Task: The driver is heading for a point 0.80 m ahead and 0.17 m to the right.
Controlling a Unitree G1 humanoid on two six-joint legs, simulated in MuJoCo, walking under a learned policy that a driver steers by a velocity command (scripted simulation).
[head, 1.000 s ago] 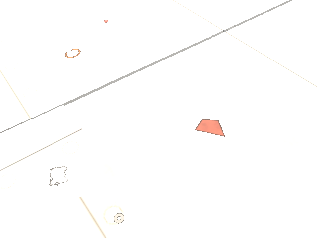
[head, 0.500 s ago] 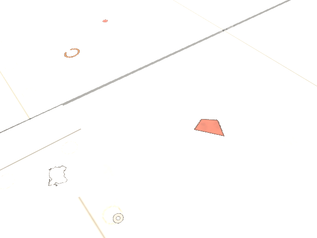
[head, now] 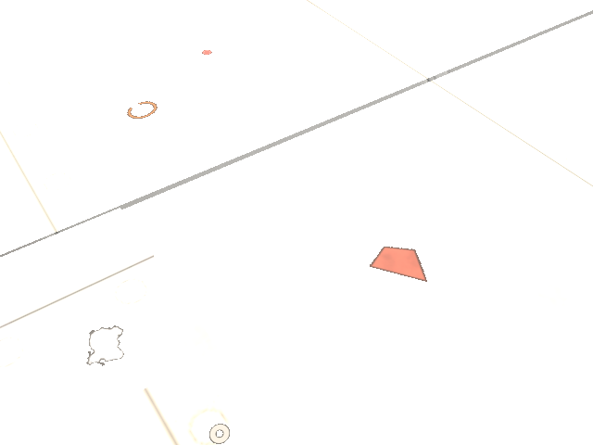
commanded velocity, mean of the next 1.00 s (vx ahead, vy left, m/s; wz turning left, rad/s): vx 0.46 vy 0.00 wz -0.03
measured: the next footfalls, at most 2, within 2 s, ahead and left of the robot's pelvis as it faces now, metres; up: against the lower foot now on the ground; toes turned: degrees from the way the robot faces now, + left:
right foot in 0.46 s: +0.39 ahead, -0.06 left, +0.00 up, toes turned -4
left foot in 1.00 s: +0.71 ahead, +0.11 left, +0.00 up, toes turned -1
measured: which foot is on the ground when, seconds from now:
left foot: down 0.00-0.48, up 0.50-0.98, down 1.00-1.00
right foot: down 0.00-0.02, up 0.04-0.44, down 0.46-1.00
